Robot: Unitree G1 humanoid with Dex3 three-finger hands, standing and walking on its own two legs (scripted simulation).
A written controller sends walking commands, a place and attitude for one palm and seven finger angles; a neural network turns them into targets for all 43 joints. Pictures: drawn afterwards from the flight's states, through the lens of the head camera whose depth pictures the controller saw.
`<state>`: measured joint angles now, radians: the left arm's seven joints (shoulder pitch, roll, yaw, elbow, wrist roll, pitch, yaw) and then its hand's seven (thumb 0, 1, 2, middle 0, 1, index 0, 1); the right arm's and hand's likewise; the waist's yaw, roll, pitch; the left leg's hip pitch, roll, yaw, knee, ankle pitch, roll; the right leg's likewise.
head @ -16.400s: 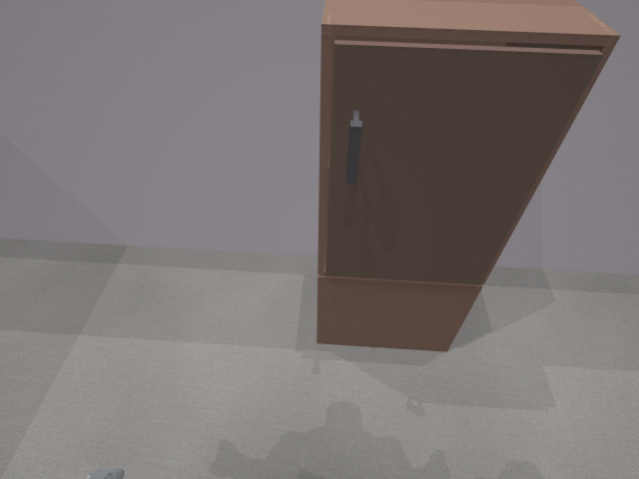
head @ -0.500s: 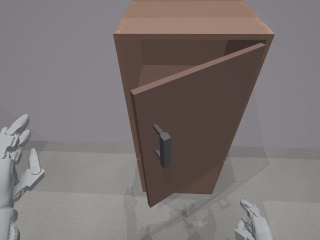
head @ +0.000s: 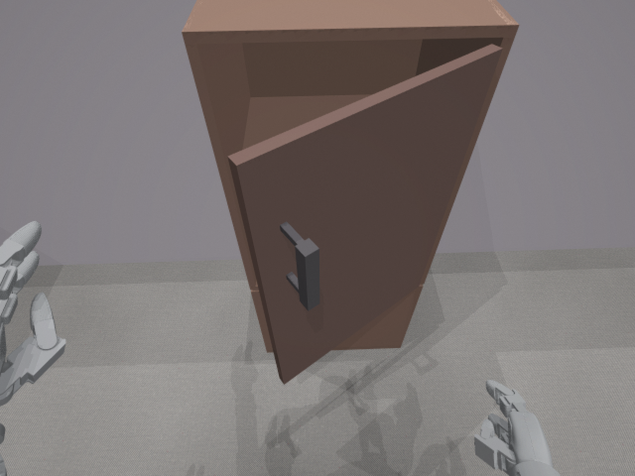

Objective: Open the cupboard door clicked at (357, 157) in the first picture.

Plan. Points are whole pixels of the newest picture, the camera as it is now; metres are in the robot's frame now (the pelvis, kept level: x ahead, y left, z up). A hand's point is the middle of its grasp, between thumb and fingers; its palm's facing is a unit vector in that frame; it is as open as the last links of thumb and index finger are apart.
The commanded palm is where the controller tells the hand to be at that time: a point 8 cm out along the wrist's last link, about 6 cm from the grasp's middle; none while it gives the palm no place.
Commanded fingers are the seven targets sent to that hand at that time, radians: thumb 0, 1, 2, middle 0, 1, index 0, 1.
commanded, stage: step back with the hand held close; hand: left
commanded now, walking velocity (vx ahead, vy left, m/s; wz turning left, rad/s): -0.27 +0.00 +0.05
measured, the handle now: (299, 267) +0.35 +0.05 +0.07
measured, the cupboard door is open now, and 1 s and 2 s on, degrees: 35 35 35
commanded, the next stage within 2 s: stop stepping back and stand still in 0.60 s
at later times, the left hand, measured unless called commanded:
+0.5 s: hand out of the picture +0.05 +0.30 +0.16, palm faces +0.51 -0.72 -0.46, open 7.4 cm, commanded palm +0.00 +0.34 +0.18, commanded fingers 0.00 0.90 0.90 -0.20 -0.30 -0.20 -0.30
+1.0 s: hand out of the picture -0.06 +0.29 +0.17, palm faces +0.40 -0.80 -0.45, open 7.4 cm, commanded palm -0.11 +0.33 +0.18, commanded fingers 0.00 0.90 0.90 -0.20 -0.30 -0.20 -0.30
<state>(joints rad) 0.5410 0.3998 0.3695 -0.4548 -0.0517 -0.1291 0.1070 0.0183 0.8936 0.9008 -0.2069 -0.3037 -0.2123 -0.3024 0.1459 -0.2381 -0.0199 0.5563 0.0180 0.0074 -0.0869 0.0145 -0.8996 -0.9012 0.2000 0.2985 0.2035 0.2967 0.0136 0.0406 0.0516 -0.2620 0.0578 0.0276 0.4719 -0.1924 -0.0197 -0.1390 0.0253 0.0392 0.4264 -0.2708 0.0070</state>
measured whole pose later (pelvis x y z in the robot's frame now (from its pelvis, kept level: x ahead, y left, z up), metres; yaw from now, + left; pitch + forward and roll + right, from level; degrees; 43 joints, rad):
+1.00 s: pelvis -0.25 +0.04 -0.01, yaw -1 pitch +0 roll -2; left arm 0.59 0.44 0.41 -0.55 -0.06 -0.19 0.15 0.02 0.89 0.90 -0.21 -0.30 -0.22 -0.30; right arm 0.22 -0.19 0.01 0.66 -0.01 -0.09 -0.05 0.01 -0.90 -0.90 0.20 0.30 0.21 0.30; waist 0.02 0.00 -0.04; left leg -0.55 0.00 0.00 0.80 -0.24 -0.02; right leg -0.08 0.08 -0.01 0.47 -0.39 -0.06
